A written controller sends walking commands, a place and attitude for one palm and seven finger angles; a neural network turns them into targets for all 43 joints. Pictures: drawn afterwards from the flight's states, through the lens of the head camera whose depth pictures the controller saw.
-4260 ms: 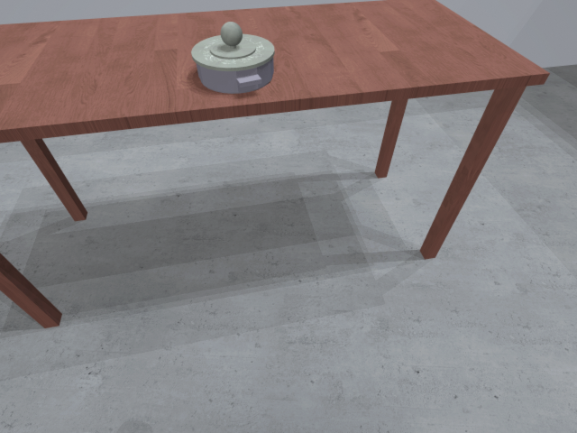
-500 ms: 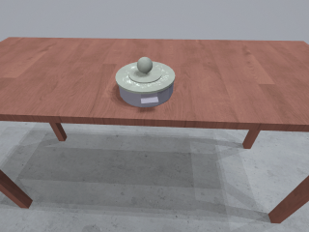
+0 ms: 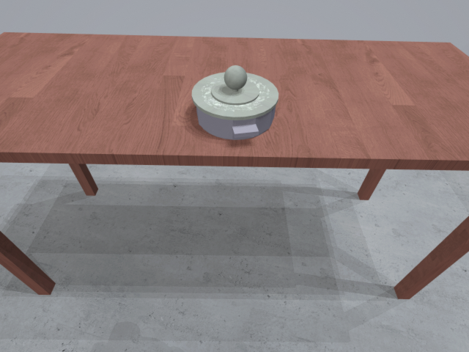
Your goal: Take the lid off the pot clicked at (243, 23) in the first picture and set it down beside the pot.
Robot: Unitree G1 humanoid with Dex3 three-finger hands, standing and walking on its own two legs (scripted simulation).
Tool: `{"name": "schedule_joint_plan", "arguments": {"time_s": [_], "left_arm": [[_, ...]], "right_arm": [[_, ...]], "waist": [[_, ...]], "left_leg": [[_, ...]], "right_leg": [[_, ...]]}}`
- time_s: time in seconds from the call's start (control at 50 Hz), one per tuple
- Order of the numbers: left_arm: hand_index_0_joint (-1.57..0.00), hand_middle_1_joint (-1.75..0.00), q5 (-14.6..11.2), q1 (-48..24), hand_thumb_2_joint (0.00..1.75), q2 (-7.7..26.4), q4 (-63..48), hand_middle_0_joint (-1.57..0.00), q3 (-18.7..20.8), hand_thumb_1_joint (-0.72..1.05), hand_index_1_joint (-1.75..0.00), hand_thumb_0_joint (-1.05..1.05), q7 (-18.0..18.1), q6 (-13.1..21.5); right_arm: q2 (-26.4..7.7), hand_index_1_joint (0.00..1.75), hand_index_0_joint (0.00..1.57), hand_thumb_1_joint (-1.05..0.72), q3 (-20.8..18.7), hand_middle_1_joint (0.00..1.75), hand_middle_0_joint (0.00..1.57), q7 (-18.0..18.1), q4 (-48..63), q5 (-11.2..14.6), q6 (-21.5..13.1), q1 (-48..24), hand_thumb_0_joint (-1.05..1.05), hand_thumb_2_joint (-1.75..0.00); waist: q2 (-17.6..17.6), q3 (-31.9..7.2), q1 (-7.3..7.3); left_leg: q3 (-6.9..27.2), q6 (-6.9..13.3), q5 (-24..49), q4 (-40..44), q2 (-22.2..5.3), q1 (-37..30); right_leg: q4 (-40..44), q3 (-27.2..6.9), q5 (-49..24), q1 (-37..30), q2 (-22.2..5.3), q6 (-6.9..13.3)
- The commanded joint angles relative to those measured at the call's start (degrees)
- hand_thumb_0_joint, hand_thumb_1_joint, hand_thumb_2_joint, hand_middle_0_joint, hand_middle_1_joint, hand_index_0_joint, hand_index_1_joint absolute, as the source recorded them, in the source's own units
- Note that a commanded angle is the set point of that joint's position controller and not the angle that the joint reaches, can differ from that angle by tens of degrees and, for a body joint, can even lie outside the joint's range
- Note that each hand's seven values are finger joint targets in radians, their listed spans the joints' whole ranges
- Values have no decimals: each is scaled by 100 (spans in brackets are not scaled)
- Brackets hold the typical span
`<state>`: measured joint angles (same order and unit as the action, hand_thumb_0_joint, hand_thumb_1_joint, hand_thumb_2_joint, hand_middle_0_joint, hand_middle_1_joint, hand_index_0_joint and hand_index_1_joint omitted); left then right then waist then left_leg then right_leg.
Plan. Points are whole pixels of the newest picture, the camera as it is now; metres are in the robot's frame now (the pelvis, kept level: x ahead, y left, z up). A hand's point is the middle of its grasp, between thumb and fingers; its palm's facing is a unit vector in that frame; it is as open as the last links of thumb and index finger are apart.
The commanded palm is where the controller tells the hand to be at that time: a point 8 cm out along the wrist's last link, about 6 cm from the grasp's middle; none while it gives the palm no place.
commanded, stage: come to a stop and stand still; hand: left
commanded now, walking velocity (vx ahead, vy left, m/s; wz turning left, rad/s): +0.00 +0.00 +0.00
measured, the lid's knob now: (235, 77) +0.63 +0.04 +0.18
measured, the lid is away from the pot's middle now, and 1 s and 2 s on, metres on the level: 0.00 0.00 0.00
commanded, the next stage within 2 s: look again from close up in 0.20 s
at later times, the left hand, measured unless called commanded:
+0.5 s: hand out of the picture +0.02 +0.17 -0.17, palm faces +0.05 -0.98 -0.18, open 7.4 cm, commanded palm none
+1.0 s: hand out of the picture +0.09 +0.17 -0.17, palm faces +0.04 -0.98 -0.21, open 7.3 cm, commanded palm none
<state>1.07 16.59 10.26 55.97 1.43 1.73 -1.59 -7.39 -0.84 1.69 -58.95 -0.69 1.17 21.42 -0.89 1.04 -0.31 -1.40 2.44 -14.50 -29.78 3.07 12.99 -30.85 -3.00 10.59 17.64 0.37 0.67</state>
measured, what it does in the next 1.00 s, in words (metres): shifts its weight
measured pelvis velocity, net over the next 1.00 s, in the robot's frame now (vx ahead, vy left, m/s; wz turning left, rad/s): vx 0.07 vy -0.01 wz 0.00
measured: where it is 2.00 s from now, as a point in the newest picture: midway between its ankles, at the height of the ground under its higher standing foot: outside the picture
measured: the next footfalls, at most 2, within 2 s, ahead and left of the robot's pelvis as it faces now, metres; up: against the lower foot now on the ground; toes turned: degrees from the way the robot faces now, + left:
none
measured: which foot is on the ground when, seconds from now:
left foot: down 0.00-1.00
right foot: down 0.00-1.00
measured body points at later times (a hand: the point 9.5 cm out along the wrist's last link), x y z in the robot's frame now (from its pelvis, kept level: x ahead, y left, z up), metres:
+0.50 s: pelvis +0.02 +0.00 +0.00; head +0.03 +0.00 +0.45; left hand +0.01 +0.22 -0.15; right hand +0.03 -0.22 -0.15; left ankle +0.02 +0.09 -0.73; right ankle +0.07 -0.12 -0.73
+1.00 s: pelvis +0.07 -0.01 +0.01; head +0.08 -0.01 +0.46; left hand +0.09 +0.22 -0.15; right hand +0.08 -0.23 -0.15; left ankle +0.02 +0.09 -0.73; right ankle +0.07 -0.12 -0.73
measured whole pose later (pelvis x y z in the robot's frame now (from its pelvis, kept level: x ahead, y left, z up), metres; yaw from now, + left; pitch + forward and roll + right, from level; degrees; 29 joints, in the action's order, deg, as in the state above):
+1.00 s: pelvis +0.07 -0.01 +0.01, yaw +0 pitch +0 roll +0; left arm 0.4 15.5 9.4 59.3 0.2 2.3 0.2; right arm -8.7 0.2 2.5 -62.5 -0.3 -1.5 15.6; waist -0.2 1.2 0.2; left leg -0.3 1.5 -17.7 -25.4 1.8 7.4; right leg -27.6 -2.4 14.6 12.5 1.7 1.0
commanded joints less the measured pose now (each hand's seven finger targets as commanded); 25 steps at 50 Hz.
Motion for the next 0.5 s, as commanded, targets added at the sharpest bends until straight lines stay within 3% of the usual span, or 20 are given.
{"name": "schedule_joint_plan", "arguments": {"time_s": [0.0, 0.02, 0.14, 0.2, 0.28, 0.32, 0.42, 0.48], "left_arm": [[-20, -30, -14, 240, 90, 543, -223, -20, 138, 90, -30, 0, -7, 116], [-20, -30, -8, 207, 90, 549, -258, -20, 149, 90, -30, 0, -1, 108], [-20, -30, -4, 248, 90, 407, -245, -20, 126, 90, -30, 0, -9, 126], [-20, -30, -10, 321, 90, 372, -194, -20, 104, 90, -30, 0, -6, 178], [-20, -30, -1, 312, 90, 405, -165, -20, 101, 90, -30, 0, -6, 152], [-20, -30, 10, 416, 90, 381, -113, -20, 102, 90, -30, 0, -13, 165], [-20, -30, -16, 445, 90, 342, -43, -20, 70, 90, -30, 0, -3, 229], [-20, -30, -32, 466, 90, 309, 17, -20, 40, 90, -30, 0, 6, 267]], "right_arm": [[-656, 30, 20, -90, -143, 30, 20, 25, 390, -51, -155, 69, 0, -90], [-628, 30, 20, -90, -148, 30, 20, 25, 389, -54, -148, 138, 0, -90], [-619, 30, 20, -90, -143, 30, 20, 30, 352, -50, -178, 44, 0, -90], [-596, 30, 20, -90, -120, 30, 20, 26, 329, -34, -205, 8, 0, -90], [-610, 30, 20, -90, -116, 30, 20, 20, 306, -41, -182, 2, 0, -90], [-598, 30, 20, -90, -127, 30, 20, 26, 324, -31, -176, -18, 0, -90], [-519, 30, 20, -90, -95, 30, 20, 41, 261, -13, -228, 65, 0, -90], [-524, 30, 20, -90, -56, 30, 20, 56, 201, 2, -295, 21, 0, -90]], "waist": [[22, 493, 39], [-122, 482, 19], [234, 510, 37], [112, 386, 43], [219, 582, 16], [59, 555, 35], [48, 312, -31], [171, 130, -10]], "left_leg": [[1008, 102, -1696, 1108, -671, 909], [1032, 120, -1707, 1156, -701, 860], [1112, 130, -1729, 1348, -806, 941], [1002, 109, -1367, 1197, -747, 823], [1070, 119, -1671, 1292, -759, 846], [1006, 116, -1626, 1219, -738, 783], [805, 68, -883, 930, -649, 368], [781, 64, -278, 920, -717, 244]], "right_leg": [[821, -571, 1598, 4, -366, 282], [797, -517, 1621, 59, -318, 276], [613, -382, 1165, -13, -248, 227], [692, -506, 927, -131, -332, 249], [722, -466, 1202, 101, -311, 213], [778, -486, 1262, 126, -311, 213], [919, -652, 980, 113, -436, 273], [746, -545, 123, -180, -443, 255]]}}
